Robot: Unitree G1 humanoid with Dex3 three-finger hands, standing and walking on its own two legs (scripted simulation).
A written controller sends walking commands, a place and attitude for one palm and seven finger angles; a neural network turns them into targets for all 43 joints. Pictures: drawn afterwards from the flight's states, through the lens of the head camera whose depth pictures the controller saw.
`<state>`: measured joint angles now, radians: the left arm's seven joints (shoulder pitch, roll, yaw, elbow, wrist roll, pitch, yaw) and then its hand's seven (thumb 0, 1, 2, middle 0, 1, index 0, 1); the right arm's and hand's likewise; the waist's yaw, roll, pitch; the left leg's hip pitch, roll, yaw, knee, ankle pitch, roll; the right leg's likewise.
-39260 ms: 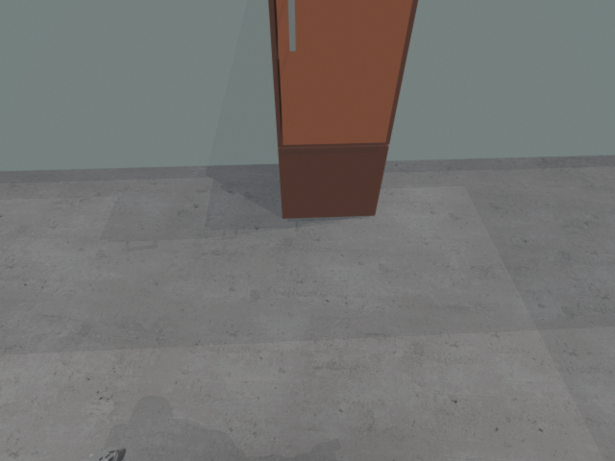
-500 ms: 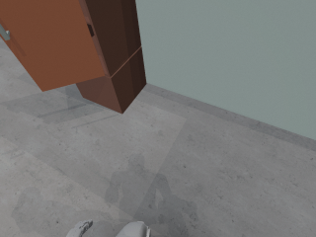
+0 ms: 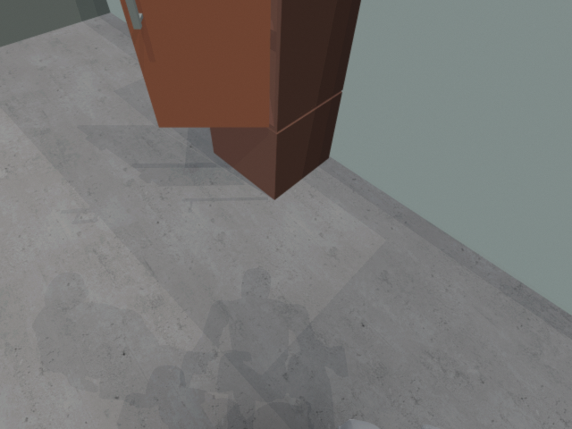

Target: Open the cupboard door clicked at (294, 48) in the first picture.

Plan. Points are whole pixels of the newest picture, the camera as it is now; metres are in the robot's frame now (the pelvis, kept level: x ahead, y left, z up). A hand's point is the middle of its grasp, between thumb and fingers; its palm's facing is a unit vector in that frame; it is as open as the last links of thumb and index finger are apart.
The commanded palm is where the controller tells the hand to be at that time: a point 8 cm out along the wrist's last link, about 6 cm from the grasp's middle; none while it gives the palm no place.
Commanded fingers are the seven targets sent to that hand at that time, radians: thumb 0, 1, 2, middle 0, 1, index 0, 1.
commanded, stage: take the last steps up to it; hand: left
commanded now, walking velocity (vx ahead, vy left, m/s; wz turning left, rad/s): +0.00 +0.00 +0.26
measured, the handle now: out of the picture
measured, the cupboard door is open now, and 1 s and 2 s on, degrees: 47 47 47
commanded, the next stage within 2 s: come to a stop and stand still in 1.50 s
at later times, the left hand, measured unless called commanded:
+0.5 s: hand out of the picture -0.01 +0.20 -0.17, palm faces +0.25 -0.95 -0.19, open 7.3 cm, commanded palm none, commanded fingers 0.00 0.90 0.90 -0.20 -0.30 -0.20 -0.30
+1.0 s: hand (150, 300) +0.33 +0.28 -0.16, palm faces +0.08 -0.98 -0.19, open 7.4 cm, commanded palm none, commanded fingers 0.00 0.90 0.90 -0.20 -0.30 -0.20 -0.30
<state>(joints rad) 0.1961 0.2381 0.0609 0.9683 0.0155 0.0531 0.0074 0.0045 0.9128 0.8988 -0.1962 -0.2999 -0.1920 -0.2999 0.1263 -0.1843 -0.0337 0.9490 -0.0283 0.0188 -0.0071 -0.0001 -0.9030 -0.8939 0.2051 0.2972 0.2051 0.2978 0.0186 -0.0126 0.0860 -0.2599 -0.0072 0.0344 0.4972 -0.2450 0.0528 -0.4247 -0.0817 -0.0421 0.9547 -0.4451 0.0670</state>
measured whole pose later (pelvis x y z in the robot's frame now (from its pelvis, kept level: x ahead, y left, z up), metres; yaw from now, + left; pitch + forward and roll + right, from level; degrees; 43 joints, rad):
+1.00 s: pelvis +0.22 +0.09 -0.01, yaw +7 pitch -1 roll +2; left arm 0.08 0.15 0.04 0.97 0.03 -0.02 -0.03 0.00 0.91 0.90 -0.20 -0.30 -0.19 -0.30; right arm 0.43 -0.13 -0.03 1.14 -0.04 -0.05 -0.01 0.00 -0.91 -0.89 0.20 0.30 0.20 0.30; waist -0.04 0.01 0.06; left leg -0.01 -0.02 0.19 0.42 -0.40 0.02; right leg -0.40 -0.07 -0.11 0.61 -0.21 -0.02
